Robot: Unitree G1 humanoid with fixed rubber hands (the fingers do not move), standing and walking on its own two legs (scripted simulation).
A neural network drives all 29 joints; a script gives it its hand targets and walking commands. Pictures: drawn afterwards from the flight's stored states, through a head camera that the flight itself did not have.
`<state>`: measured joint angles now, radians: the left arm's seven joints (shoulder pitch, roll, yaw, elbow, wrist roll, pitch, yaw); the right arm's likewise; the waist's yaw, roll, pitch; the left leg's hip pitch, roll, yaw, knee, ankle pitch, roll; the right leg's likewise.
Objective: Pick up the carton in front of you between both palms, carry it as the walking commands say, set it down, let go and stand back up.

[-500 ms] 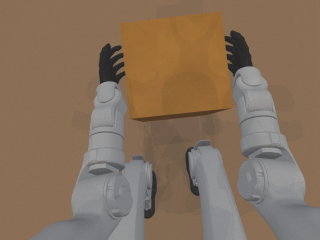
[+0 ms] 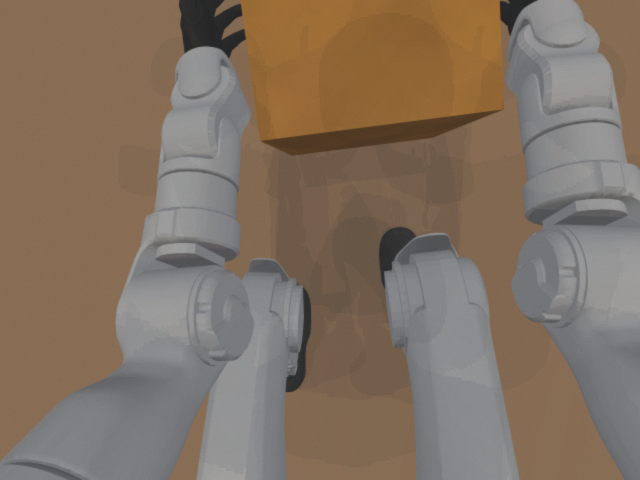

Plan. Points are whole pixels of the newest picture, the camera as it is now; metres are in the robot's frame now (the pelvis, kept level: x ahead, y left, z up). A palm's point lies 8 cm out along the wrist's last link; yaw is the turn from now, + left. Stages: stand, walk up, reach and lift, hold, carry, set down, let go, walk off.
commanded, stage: set down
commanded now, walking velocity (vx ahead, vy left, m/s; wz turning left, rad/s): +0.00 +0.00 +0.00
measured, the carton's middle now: (359, 49) +0.53 -0.10 -0.22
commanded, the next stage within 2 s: none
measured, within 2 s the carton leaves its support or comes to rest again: rests again in 1.28 s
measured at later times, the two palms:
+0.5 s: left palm (229, 67) +0.54 +0.04 -0.20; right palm (505, 19) +0.52 -0.26 -0.21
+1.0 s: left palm (224, 72) +0.54 +0.05 -0.22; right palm (499, 24) +0.52 -0.26 -0.22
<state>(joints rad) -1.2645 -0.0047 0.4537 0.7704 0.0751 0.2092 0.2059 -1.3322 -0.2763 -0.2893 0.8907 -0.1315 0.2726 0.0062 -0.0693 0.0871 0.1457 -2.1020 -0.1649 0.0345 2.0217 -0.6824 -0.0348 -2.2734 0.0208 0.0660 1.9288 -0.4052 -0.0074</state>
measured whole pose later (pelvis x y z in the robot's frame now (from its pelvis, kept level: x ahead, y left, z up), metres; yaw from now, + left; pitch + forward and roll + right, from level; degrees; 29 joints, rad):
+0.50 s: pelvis -0.01 +0.00 -0.04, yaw +1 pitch +37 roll +3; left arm -1.40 0.06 0.33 0.88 -0.01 0.21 0.23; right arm -1.46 -0.38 -0.24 1.03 -0.04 0.24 0.03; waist -0.09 0.08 0.34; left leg -2.16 -0.22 0.01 2.19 -0.70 -0.05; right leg -2.31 -0.04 0.03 2.09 -0.43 -0.02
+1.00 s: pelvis -0.01 +0.00 -0.05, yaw +1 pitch +34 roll +3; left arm -1.46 0.10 0.37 0.97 0.06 0.19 0.13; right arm -1.52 -0.41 -0.29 1.14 -0.08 0.19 0.10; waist -0.09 0.08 0.41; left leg -2.15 -0.23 0.01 2.23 -0.69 -0.06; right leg -2.29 -0.05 0.03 2.11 -0.43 -0.03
